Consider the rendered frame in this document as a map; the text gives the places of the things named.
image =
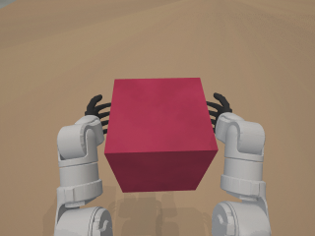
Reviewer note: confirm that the carton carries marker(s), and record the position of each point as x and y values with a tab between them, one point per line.
160	136

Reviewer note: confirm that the robot left hand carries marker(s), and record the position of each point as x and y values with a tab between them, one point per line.
92	109

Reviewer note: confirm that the right robot forearm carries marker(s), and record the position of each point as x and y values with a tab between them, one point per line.
244	143

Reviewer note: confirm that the robot right hand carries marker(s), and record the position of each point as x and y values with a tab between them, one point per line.
225	108

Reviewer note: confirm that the left robot forearm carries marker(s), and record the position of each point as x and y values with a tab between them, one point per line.
77	157

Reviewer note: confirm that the left robot upper arm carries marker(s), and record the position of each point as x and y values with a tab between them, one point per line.
86	221

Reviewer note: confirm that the right robot upper arm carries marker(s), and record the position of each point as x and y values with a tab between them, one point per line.
239	219

